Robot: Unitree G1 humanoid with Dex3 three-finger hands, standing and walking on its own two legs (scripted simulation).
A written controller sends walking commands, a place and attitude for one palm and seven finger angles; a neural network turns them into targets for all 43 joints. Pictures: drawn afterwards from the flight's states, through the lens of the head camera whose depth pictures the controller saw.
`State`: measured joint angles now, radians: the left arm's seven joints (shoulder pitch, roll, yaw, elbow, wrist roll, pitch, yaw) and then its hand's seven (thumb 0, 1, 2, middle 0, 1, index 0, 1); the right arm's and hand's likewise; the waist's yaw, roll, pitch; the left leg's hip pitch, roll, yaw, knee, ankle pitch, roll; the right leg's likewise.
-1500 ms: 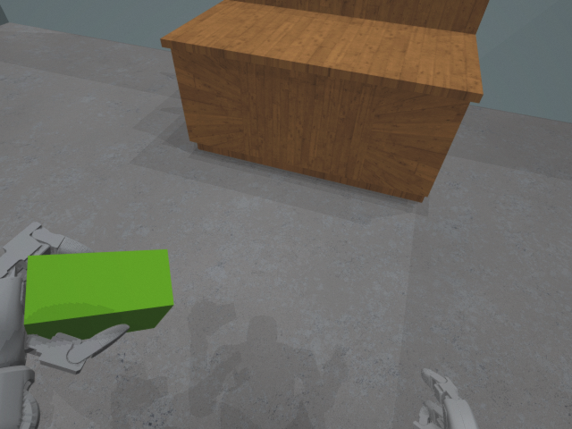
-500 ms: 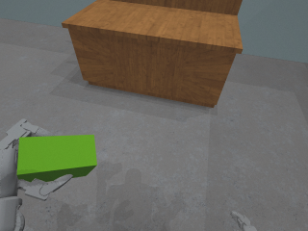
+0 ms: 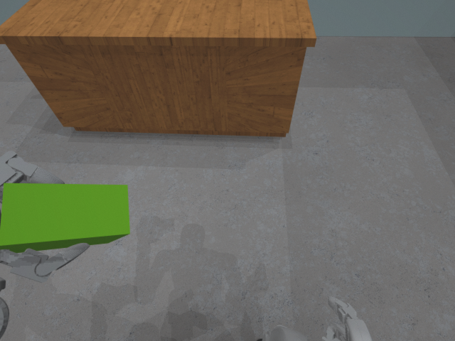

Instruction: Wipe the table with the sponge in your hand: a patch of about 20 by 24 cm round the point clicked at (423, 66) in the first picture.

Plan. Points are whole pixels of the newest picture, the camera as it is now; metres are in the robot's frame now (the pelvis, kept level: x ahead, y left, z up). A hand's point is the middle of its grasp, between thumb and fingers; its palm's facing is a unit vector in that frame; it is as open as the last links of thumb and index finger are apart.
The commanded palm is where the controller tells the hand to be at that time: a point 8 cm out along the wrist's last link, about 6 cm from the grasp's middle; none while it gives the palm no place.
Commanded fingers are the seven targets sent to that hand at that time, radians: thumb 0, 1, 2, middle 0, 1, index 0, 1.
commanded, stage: walk to a spot facing it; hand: left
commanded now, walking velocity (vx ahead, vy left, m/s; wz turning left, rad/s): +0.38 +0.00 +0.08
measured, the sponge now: (84, 218) +0.25 +0.20 +0.15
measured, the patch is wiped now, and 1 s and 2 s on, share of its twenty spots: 0.00 0.00 0.00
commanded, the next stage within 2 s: turn to face it in 1.18 s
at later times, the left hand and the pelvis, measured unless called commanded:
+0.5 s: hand (69, 111) +0.41 +0.26 +0.19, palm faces +0.47 -0.81 -0.37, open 10.4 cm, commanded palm +0.35 +0.29 +0.20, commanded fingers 0.00 0.10 1.30 -1.20 -1.60 -1.20 -1.60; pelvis +0.19 +0.01 +0.00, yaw +0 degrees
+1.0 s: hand (136, 66) +0.55 +0.19 +0.18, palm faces +0.42 -0.79 -0.44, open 10.4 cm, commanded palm +0.48 +0.24 +0.20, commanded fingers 0.00 0.10 1.30 -1.20 -1.60 -1.20 -1.60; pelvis +0.34 -0.05 +0.02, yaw +4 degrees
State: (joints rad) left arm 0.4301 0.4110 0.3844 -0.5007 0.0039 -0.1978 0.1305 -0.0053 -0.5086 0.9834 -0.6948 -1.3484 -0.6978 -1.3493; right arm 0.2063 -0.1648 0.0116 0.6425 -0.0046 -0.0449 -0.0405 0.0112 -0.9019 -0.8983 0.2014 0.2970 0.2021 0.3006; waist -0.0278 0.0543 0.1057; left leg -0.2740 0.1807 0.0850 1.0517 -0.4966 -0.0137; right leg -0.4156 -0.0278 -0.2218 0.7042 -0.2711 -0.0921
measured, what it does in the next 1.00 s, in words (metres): walks ahead: left foot, then right foot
